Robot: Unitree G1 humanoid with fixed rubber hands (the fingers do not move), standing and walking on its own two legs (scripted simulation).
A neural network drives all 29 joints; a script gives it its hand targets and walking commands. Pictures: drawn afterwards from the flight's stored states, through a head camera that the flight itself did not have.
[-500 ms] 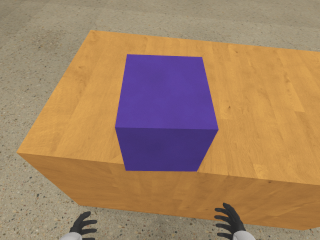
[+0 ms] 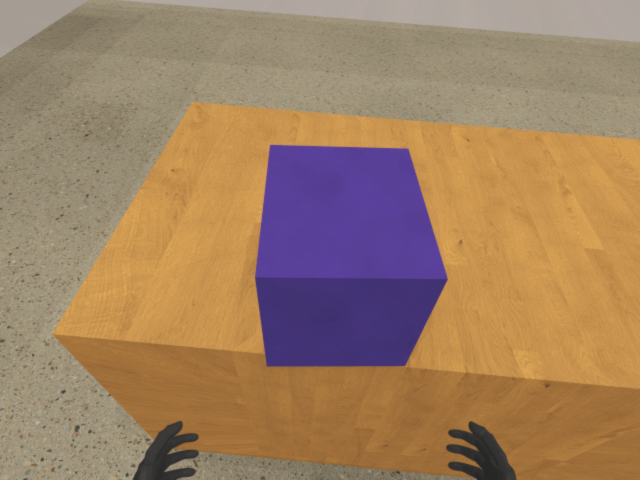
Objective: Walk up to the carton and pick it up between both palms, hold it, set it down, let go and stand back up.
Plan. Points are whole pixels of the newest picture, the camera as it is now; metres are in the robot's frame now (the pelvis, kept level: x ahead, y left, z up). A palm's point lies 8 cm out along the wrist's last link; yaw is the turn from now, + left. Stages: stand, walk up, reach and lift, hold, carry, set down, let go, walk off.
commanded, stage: reach and lift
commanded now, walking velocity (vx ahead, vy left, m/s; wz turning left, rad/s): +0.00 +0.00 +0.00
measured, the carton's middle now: (338, 256) +0.45 -0.01 +0.01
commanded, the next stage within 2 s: none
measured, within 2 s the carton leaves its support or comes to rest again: neither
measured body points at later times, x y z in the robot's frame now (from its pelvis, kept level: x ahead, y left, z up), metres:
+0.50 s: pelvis +0.00 -0.01 +0.00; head -0.01 +0.00 +0.45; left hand +0.17 +0.21 -0.05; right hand +0.18 -0.22 -0.04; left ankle +0.00 +0.13 -0.75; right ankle +0.02 -0.13 -0.75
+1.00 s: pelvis +0.04 +0.00 +0.00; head +0.05 +0.01 +0.45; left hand +0.23 +0.21 +0.00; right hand +0.23 -0.22 +0.00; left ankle +0.00 +0.13 -0.75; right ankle +0.02 -0.13 -0.75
